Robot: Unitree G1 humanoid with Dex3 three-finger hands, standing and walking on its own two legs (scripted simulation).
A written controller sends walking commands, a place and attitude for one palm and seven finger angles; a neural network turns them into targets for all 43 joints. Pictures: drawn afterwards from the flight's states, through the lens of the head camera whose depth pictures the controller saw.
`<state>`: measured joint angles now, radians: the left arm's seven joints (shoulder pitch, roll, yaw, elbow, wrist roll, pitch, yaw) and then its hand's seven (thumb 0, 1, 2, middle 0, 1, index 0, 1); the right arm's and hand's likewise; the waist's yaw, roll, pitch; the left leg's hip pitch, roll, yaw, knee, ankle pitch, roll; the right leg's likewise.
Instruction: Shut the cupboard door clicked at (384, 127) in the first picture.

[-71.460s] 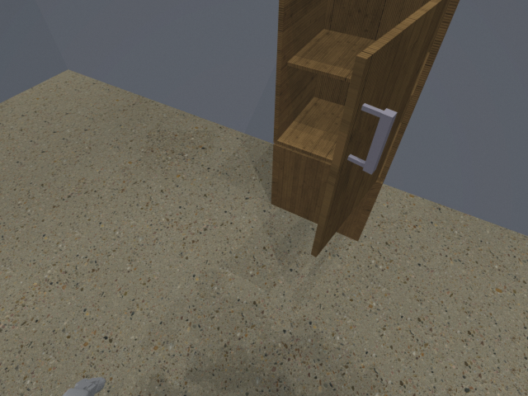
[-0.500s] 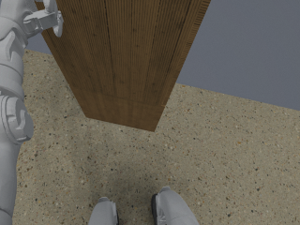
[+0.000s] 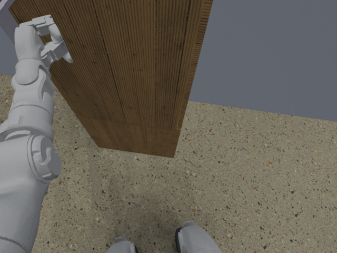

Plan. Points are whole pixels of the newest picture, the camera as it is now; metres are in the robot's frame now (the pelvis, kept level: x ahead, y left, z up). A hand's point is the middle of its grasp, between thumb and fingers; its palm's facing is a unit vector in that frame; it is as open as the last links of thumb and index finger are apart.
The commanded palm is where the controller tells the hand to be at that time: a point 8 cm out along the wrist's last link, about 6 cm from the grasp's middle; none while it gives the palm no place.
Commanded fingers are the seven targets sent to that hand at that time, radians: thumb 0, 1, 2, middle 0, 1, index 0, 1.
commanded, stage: pull the fist back off the door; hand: left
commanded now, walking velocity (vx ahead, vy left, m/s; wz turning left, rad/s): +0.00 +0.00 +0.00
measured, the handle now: (23, 32) +0.62 +0.23 +0.12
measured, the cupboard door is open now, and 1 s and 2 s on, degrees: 0 0 0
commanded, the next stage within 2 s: draw the hand back to the body in 0.40 s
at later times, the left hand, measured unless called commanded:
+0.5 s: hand (58, 78) +0.47 +0.15 +0.13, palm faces +0.06 -1.00 -0.01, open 3.1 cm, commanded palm +0.45 +0.19 +0.13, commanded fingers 0.00 0.90 0.90 -1.30 -1.50 -1.30 -1.50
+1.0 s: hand (15, 123) +0.36 +0.19 +0.16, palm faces +0.08 -1.00 -0.03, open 3.1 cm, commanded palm +0.32 +0.24 +0.17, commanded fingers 0.00 0.90 0.90 -1.16 -1.35 -1.16 -1.35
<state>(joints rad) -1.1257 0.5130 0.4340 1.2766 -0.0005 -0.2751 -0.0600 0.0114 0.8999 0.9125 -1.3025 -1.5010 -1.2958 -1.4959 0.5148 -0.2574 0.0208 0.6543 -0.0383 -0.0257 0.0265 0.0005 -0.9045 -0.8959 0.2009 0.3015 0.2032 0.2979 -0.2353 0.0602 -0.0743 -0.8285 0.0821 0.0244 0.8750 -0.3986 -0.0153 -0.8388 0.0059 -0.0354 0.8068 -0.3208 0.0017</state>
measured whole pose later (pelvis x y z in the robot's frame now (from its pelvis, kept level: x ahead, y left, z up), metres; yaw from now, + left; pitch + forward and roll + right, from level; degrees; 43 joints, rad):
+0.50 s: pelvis +0.02 +0.01 +0.01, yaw +3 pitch +11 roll -1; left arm -0.78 0.24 0.21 0.99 -0.10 -0.29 -0.04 0.02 0.90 0.90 -1.31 -1.50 -1.30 -1.50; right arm 0.29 -0.24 -0.01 0.64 0.01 -0.03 -0.01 0.00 -0.91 -0.90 0.20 0.30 0.20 0.30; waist -0.08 0.03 -0.09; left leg -0.59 0.04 0.01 0.80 -0.41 -0.01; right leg -0.60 -0.03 -0.05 0.76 -0.36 0.01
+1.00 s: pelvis +0.00 -0.01 +0.03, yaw +2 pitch +3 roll +0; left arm -0.33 0.27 0.23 0.48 -0.22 -0.14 -0.17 0.02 0.90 0.90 -1.30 -1.49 -1.29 -1.49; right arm 0.32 -0.27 0.00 0.65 0.06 -0.06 -0.08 0.01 -0.91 -0.90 0.20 0.30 0.20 0.30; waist -0.02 0.05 -0.05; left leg -0.37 0.05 0.03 0.66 -0.34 -0.02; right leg -0.40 -0.02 -0.04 0.65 -0.30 0.00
